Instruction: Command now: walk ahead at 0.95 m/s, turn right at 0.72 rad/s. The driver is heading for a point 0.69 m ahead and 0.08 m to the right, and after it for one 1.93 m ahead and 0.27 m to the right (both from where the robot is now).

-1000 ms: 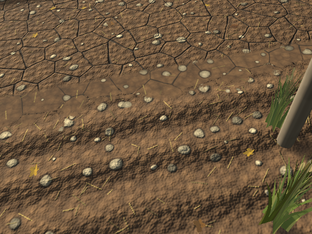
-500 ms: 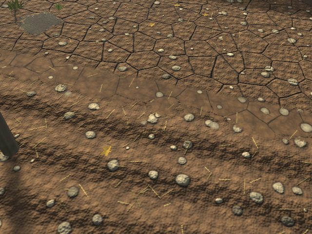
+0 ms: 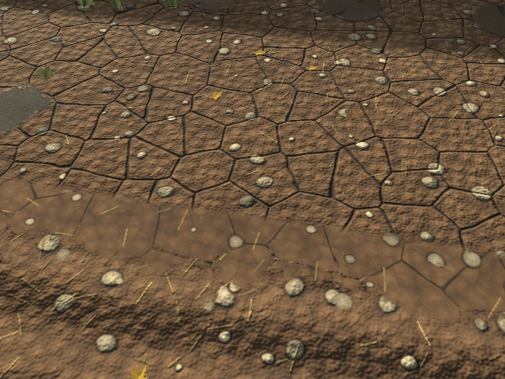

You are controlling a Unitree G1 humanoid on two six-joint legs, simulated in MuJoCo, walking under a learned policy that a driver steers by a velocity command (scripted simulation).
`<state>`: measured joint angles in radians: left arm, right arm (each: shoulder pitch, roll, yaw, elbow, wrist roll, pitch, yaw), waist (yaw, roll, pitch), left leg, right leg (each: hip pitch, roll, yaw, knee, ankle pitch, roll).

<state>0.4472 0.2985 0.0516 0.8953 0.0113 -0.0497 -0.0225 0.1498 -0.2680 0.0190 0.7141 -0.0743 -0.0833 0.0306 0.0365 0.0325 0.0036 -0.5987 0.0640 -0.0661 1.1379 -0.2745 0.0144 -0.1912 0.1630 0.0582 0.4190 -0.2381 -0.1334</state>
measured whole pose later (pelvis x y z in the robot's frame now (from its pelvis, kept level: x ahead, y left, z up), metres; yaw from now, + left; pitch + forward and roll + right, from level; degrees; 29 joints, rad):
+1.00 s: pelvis +0.87 -0.21 -0.01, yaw -21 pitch +0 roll -2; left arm 0.45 0.28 0.04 0.92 0.01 -0.13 0.00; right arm 0.12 -0.29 -0.03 0.76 -0.01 -0.02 0.07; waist 0.04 0.03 0.05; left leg -0.80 0.09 0.10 0.82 0.11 0.11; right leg 0.21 0.08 -0.25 0.15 -0.38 -0.04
